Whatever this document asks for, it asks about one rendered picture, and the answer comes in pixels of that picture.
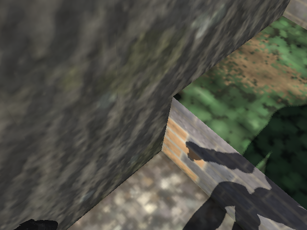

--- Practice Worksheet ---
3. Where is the robot left hand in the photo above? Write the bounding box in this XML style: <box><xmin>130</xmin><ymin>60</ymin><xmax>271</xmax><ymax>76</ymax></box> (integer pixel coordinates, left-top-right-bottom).
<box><xmin>13</xmin><ymin>218</ymin><xmax>59</xmax><ymax>230</ymax></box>

